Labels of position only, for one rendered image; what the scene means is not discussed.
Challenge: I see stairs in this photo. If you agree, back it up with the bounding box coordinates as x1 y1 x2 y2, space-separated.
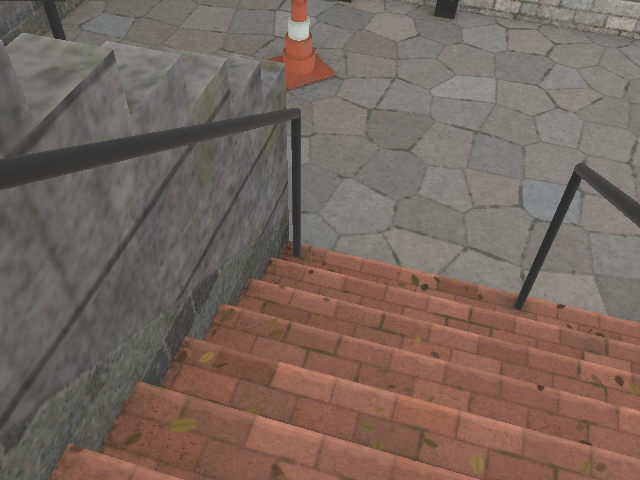
48 241 640 480

